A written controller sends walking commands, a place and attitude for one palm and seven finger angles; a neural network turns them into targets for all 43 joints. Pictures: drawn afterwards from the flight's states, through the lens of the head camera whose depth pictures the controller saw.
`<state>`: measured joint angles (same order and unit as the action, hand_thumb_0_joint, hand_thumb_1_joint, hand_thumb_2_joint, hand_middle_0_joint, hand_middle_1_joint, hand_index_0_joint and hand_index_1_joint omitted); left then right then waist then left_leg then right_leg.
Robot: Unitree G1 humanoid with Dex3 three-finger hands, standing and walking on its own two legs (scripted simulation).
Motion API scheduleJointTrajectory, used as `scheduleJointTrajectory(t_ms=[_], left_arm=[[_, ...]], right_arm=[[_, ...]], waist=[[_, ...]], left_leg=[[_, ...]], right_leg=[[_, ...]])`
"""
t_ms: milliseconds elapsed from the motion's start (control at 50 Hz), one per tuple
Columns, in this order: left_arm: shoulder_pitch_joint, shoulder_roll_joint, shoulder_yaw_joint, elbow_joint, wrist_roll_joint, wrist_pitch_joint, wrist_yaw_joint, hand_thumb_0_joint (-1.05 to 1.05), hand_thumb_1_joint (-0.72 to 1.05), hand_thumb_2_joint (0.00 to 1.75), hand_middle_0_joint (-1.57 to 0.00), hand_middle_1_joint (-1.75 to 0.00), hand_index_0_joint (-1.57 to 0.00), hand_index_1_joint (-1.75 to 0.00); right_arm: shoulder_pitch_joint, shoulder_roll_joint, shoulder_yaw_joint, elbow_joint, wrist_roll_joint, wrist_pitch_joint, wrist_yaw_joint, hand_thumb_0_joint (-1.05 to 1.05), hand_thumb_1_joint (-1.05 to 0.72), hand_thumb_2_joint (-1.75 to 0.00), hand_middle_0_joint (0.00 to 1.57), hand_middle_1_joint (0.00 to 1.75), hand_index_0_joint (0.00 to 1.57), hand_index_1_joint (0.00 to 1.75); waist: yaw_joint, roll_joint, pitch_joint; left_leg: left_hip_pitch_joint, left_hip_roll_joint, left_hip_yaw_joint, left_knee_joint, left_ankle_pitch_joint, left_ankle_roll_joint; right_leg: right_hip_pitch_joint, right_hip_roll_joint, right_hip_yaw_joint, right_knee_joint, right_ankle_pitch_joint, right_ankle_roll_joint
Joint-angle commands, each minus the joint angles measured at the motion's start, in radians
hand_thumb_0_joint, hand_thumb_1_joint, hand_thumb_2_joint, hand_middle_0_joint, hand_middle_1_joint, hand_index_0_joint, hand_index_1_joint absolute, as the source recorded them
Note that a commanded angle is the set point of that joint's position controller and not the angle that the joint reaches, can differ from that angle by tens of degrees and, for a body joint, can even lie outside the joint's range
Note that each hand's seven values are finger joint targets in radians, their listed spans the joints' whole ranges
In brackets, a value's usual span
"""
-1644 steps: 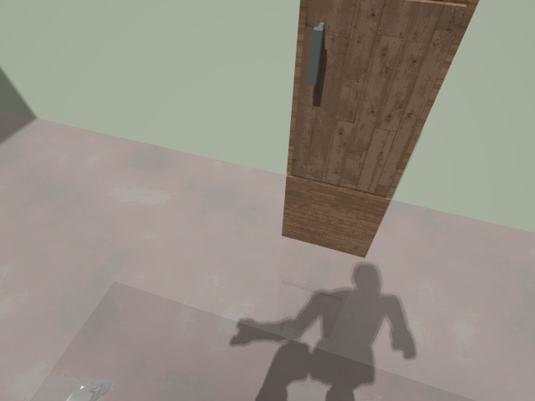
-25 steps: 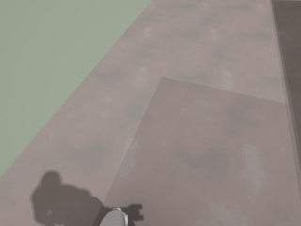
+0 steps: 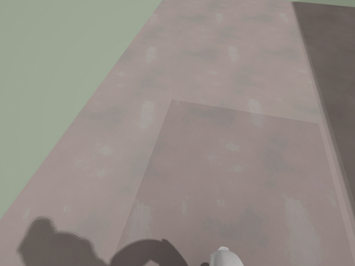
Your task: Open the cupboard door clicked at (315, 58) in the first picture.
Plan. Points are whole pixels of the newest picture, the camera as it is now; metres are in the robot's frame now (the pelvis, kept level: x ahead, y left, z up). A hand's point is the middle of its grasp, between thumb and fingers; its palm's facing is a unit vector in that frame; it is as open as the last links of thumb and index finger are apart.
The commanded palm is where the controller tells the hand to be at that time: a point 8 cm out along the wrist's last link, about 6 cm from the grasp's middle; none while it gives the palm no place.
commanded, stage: walk to a spot facing it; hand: left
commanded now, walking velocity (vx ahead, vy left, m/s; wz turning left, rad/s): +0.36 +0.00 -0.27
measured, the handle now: out of the picture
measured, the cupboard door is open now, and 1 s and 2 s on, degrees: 54 54 54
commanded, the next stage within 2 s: turn to face it in 0.16 s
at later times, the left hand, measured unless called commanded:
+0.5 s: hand (142, 226) +0.25 +0.12 -0.18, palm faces +0.08 -0.98 -0.18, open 7.2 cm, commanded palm none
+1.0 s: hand (140, 193) +0.34 +0.14 -0.16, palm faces +0.32 -0.90 -0.29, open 7.4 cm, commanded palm none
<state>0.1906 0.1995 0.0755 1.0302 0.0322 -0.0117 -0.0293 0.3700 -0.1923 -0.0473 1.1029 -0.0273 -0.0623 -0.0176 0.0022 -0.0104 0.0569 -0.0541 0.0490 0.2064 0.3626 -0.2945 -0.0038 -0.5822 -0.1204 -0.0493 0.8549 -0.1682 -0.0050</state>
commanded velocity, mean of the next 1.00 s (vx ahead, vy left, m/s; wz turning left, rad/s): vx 0.06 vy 0.00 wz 0.45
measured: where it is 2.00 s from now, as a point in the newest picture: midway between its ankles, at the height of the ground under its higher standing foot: (208, 248)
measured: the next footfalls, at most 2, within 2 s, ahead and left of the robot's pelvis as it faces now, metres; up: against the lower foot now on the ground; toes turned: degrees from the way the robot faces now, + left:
right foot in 0.14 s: +0.21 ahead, -0.15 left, +0.00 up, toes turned -9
left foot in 0.58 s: +0.35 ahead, +0.06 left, +0.00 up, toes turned +14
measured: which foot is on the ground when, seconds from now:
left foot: down 0.00-0.14, up 0.16-0.56, down 0.58-0.98, up 1.00-1.00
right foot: up 0.00-0.12, down 0.14-0.58, up 0.60-0.96, down 0.98-1.00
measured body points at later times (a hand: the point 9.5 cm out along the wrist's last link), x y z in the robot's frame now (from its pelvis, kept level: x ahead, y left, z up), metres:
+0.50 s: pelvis +0.22 -0.06 +0.00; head +0.24 -0.05 +0.45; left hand +0.24 +0.17 -0.16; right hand +0.28 -0.30 -0.15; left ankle +0.30 +0.06 -0.71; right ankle +0.17 -0.14 -0.74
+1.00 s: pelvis +0.29 -0.10 -0.02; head +0.34 -0.10 +0.43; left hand +0.32 +0.19 -0.14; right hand +0.43 -0.32 -0.17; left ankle +0.32 +0.05 -0.74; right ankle +0.33 -0.23 -0.75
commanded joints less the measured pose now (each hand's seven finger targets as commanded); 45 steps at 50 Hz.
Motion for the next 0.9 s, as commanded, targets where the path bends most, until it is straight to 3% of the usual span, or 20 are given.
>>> scheduleJointTrajectory(t_ms=[0,40,80,100,120,140,160,200,240,340,440,500,520,540,560,580,600,640,700,880], left_arm=[[-0.079,0.005,-0.009,-0.070,-0.007,-0.016,-0.015,0.00,0.90,0.90,-0.20,-0.30,-0.20,-0.30],[-0.063,0.028,-0.007,-0.064,-0.007,-0.018,-0.015,0.00,0.90,0.90,-0.20,-0.30,-0.20,-0.30],[0.123,0.078,0.005,-0.008,-0.003,-0.033,-0.008,0.00,0.90,0.90,-0.20,-0.30,-0.20,-0.30],[0.286,0.160,0.030,0.039,0.004,-0.048,0.004,0.00,0.90,0.90,-0.20,-0.30,-0.20,-0.30],[0.391,0.279,0.059,0.058,-0.005,-0.051,0.020,0.00,0.90,0.90,-0.20,-0.30,-0.20,-0.30],[0.344,0.275,0.051,0.050,-0.028,-0.046,0.031,0.00,0.90,0.90,-0.20,-0.30,-0.20,-0.30],[0.254,0.223,0.039,0.029,-0.025,-0.047,0.039,0.00,0.90,0.90,-0.20,-0.30,-0.20,-0.30],[0.120,0.146,0.011,-0.012,-0.023,-0.048,0.045,0.00,0.90,0.90,-0.20,-0.30,-0.20,-0.30],[0.074,0.091,-0.010,-0.017,-0.019,-0.061,0.043,0.00,0.90,0.90,-0.20,-0.30,-0.20,-0.30],[0.086,0.051,-0.021,0.005,-0.018,-0.078,0.044,0.00,0.90,0.90,-0.20,-0.30,-0.20,-0.30],[0.083,0.090,-0.009,0.002,-0.015,-0.055,0.052,0.00,0.90,0.90,-0.20,-0.30,-0.20,-0.30],[0.073,0.120,0.003,-0.009,-0.015,-0.041,0.055,0.00,0.90,0.90,-0.20,-0.30,-0.20,-0.30],[0.078,0.129,0.005,-0.017,-0.020,-0.036,0.053,0.00,0.90,0.90,-0.20,-0.30,-0.20,-0.30],[0.104,0.110,0.007,-0.038,-0.028,-0.028,0.052,0.00,0.90,0.90,-0.20,-0.30,-0.20,-0.30],[0.105,0.068,-0.004,-0.074,-0.042,-0.022,0.049,0.00,0.90,0.90,-0.20,-0.30,-0.20,-0.30],[0.053,0.108,-0.002,-0.099,-0.027,-0.008,0.056,0.00,0.90,0.90,-0.20,-0.30,-0.20,-0.30],[0.001,0.095,0.000,-0.133,-0.024,-0.006,0.052,0.00,0.90,0.90,-0.20,-0.30,-0.20,-0.30],[-0.015,0.081,0.010,-0.112,-0.014,0.007,0.047,0.00,0.90,0.90,-0.20,-0.30,-0.20,-0.30],[0.026,0.066,0.011,-0.107,-0.014,0.023,0.039,0.00,0.90,0.90,-0.20,-0.30,-0.20,-0.30],[-0.011,0.077,0.010,-0.172,-0.018,0.031,0.044,0.00,0.90,0.90,-0.20,-0.30,-0.20,-0.30]], right_arm=[[0.083,-0.110,-0.014,-0.025,-0.011,-0.010,0.006,0.00,-0.90,-0.90,0.20,0.30,0.20,0.30],[0.092,-0.133,-0.012,-0.016,-0.013,-0.004,0.005,0.00,-0.90,-0.90,0.20,0.30,0.20,0.30],[0.085,-0.136,-0.006,-0.013,-0.004,0.000,0.006,0.00,-0.90,-0.90,0.20,0.30,0.20,0.30],[0.077,-0.112,-0.002,-0.024,0.009,-0.001,0.016,0.00,-0.90,-0.90,0.20,0.30,0.20,0.30],[0.098,-0.045,0.009,-0.063,0.026,-0.006,0.016,0.00,-0.90,-0.90,0.20,0.30,0.20,0.30],[0.020,-0.094,-0.001,-0.078,0.024,-0.001,0.015,0.00,-0.90,-0.90,0.20,0.30,0.20,0.30],[-0.027,-0.081,-0.004,-0.080,0.028,-0.002,0.014,0.00,-0.90,-0.90,0.20,0.30,0.20,0.30],[-0.035,-0.044,-0.004,-0.068,0.018,0.013,0.012,0.00,-0.90,-0.90,0.20,0.30,0.20,0.30],[0.029,0.003,0.008,-0.037,0.009,0.037,0.014,0.00,-0.90,-0.90,0.20,0.30,0.20,0.30],[0.022,0.047,0.014,-0.037,0.014,0.055,0.021,0.00,-0.90,-0.90,0.20,0.30,0.20,0.30],[-0.129,0.002,0.006,-0.106,0.017,0.062,0.027,0.00,-0.90,-0.90,0.20,0.30,0.20,0.30],[-0.103,-0.039,-0.001,-0.119,0.009,0.065,0.030,0.00,-0.90,-0.90,0.20,0.30,0.20,0.30],[-0.044,-0.072,-0.008,-0.110,0.002,0.063,0.029,0.00,-0.90,-0.90,0.20,0.30,0.20,0.30],[0.027,-0.148,-0.024,-0.108,-0.009,0.054,0.023,0.00,-0.90,-0.90,0.20,0.30,0.20,0.30],[0.070,-0.241,-0.041,-0.112,-0.006,0.053,0.012,0.00,-0.90,-0.90,0.20,0.30,0.20,0.30],[0.059,-0.250,-0.040,-0.108,0.002,0.063,0.002,0.00,-0.90,-0.90,0.20,0.30,0.20,0.30],[0.008,-0.243,-0.044,-0.142,0.002,0.060,-0.003,0.00,-0.90,-0.90,0.20,0.30,0.20,0.30],[-0.081,-0.198,-0.035,-0.169,0.002,0.055,-0.012,0.00,-0.90,-0.90,0.20,0.30,0.20,0.30],[-0.136,-0.191,-0.034,-0.195,0.003,0.050,-0.012,0.00,-0.90,-0.90,0.20,0.30,0.20,0.30],[-0.178,-0.231,-0.077,-0.228,-0.003,0.087,0.011,0.00,-0.90,-0.90,0.20,0.30,0.20,0.30]], waist=[[-0.026,0.114,0.080],[-0.005,0.107,0.061],[0.081,0.056,-0.028],[0.151,-0.080,-0.143],[0.161,-0.355,-0.257],[0.146,-0.233,-0.220],[0.110,-0.172,-0.146],[0.033,-0.081,-0.072],[-0.024,-0.085,-0.050],[-0.042,-0.084,-0.058],[-0.015,-0.126,-0.011],[-0.043,-0.072,-0.037],[-0.073,-0.007,-0.074],[-0.092,0.176,-0.153],[-0.099,0.399,-0.201],[-0.099,0.249,-0.230],[-0.079,0.139,-0.140],[-0.042,0.187,-0.125],[-0.010,0.129,-0.140],[-0.020,0.190,-0.120]], left_leg=[[-0.111,0.260,-0.092,-0.178,0.200,0.112],[-0.076,0.261,-0.070,-0.108,0.323,0.100],[-0.112,0.206,-0.008,0.171,0.530,0.059],[-0.293,0.134,0.041,0.449,0.419,0.021],[-0.537,-0.019,0.014,0.819,-0.266,-0.027],[-0.598,0.035,-0.143,0.942,-0.286,-0.005],[-0.616,0.084,-0.175,0.959,-0.195,-0.002],[-0.520,0.125,-0.195,0.859,-0.119,-0.016],[-0.426,0.115,-0.169,0.737,-0.067,-0.031],[-0.402,0.068,-0.126,0.517,0.047,-0.039],[-0.423,0.053,-0.095,0.386,0.030,-0.031],[-0.304,0.019,-0.084,0.254,0.083,-0.012],[-0.187,0.006,-0.090,0.188,0.221,0.004],[-0.043,0.146,-0.292,0.118,0.518,0.084],[0.068,0.385,-0.623,0.063,0.931,0.246],[0.034,0.396,-0.615,0.038,0.771,0.279],[-0.061,0.383,-0.618,0.012,0.591,0.274],[-0.147,0.296,-0.545,-0.025,0.430,0.199],[-0.180,0.217,-0.440,-0.033,0.358,0.152],[-0.276,0.156,-0.524,-0.030,0.116,0.138]], right_leg=[[0.107,0.030,-0.051,-0.156,0.025,-0.018],[0.187,0.063,-0.082,-0.201,-0.007,-0.039],[0.456,0.111,-0.101,-0.298,-0.018,-0.074],[0.720,-0.024,0.094,-0.351,-0.092,-0.134],[0.887,-0.331,0.576,-0.516,-0.057,-0.255],[0.826,-0.331,0.575,-0.574,-0.023,-0.254],[0.714,-0.294,0.471,-0.570,0.014,-0.233],[0.489,-0.243,0.280,-0.590,0.151,-0.194],[0.366,-0.180,0.118,-0.614,0.286,-0.158],[0.420,-0.145,-0.048,-0.591,0.499,-0.132],[0.481,-0.199,-0.074,-0.517,0.547,-0.119],[0.485,-0.195,-0.112,-0.365,0.538,-0.078],[0.444,-0.173,-0.145,-0.229,0.487,-0.044],[0.319,-0.080,-0.181,-0.016,0.223,0.021],[0.099,0.063,-0.136,0.270,-0.497,0.075],[0.095,0.064,0.017,0.374,-0.517,0.054],[0.039,0.038,0.035,0.398,-0.449,0.058],[0.018,0.023,0.068,0.396,-0.330,0.071],[0.068,0.036,0.056,0.298,-0.237,0.082],[0.258,0.112,0.008,-0.133,-0.242,0.072]])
